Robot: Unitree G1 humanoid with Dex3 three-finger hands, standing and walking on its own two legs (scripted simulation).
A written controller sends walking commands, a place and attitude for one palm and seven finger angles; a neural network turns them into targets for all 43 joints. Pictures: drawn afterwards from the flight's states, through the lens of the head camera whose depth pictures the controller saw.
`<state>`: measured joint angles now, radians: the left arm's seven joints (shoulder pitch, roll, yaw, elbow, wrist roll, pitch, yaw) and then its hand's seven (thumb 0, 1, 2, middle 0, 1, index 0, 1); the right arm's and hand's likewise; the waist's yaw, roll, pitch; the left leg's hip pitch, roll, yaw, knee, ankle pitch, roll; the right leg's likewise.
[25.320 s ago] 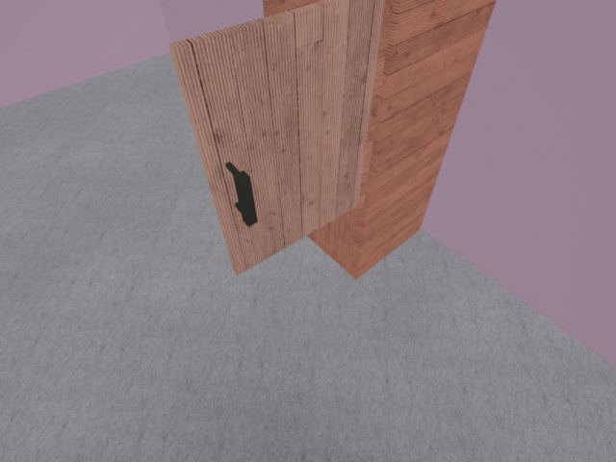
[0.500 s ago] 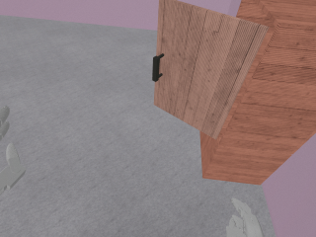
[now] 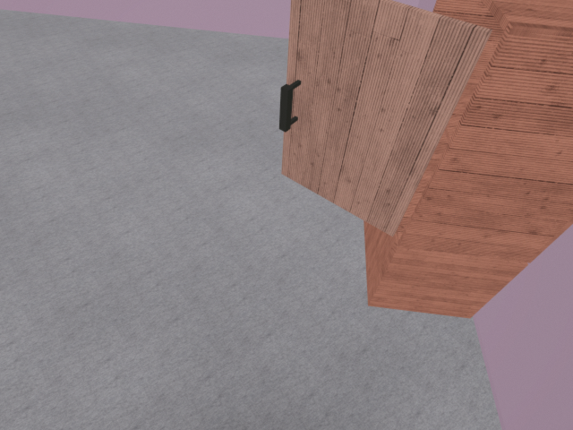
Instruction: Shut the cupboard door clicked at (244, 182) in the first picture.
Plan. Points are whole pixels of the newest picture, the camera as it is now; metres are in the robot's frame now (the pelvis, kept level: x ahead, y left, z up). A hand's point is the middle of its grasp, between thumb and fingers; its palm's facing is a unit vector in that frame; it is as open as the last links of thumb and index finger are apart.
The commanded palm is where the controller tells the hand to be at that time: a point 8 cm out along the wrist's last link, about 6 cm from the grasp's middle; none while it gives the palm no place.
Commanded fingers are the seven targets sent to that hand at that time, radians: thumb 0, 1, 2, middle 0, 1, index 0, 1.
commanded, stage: let the arm hang, fingers relaxed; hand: left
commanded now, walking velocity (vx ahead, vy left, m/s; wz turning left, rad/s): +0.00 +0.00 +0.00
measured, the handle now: (290, 105) +0.90 +0.03 -0.05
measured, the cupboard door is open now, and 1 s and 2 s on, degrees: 59 59 59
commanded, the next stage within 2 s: look to check the result in 0.60 s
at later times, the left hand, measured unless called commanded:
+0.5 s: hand out of the picture +0.01 +0.17 -0.18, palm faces -0.01 -0.98 -0.18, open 7.3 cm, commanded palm none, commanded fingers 0.00 0.90 0.90 -0.20 -0.30 -0.20 -0.30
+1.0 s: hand out of the picture +0.03 +0.20 -0.17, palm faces -0.03 -0.97 -0.26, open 7.4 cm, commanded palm none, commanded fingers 0.00 0.90 0.90 -0.20 -0.30 -0.20 -0.30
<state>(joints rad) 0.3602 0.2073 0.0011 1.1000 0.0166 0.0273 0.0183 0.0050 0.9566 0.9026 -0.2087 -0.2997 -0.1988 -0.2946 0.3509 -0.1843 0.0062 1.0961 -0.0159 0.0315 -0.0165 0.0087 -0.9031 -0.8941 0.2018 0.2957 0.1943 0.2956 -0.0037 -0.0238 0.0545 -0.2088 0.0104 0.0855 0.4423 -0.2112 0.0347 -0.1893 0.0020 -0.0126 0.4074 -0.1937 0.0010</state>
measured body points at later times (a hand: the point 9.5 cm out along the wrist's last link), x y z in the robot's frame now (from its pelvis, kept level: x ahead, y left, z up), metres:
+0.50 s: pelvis +0.00 +0.00 +0.00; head -0.01 +0.00 +0.45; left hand +0.01 +0.22 -0.16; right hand -0.01 -0.22 -0.16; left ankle +0.02 +0.09 -0.74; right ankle +0.02 -0.12 -0.74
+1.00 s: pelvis +0.01 +0.00 +0.00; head +0.01 +0.00 +0.45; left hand +0.03 +0.26 -0.15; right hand +0.02 -0.26 -0.15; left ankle +0.02 +0.09 -0.74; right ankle +0.02 -0.12 -0.74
